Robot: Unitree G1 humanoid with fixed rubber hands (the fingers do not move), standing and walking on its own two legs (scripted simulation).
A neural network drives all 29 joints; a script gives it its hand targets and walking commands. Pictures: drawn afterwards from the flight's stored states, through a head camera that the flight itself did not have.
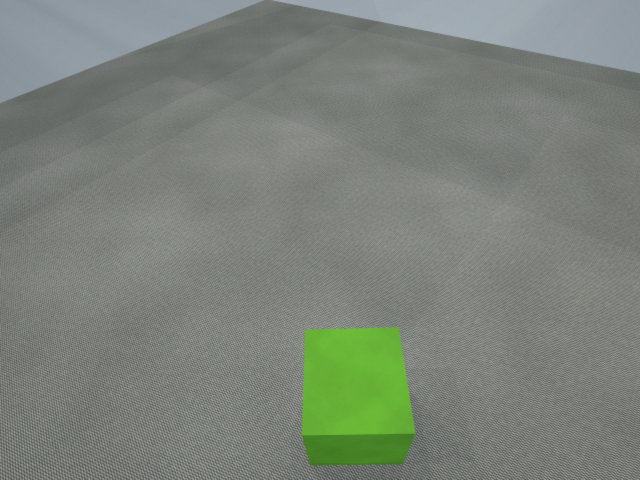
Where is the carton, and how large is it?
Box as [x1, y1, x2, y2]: [302, 327, 414, 464]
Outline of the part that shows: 398,327 305,330 302,436 310,464 382,464 403,462 414,435 414,427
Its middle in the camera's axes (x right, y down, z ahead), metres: +0.10 +0.44 +1.10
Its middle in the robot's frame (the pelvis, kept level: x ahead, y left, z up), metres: +0.48 -0.04 -0.64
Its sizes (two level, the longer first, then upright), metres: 0.281 0.266 0.280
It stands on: the floor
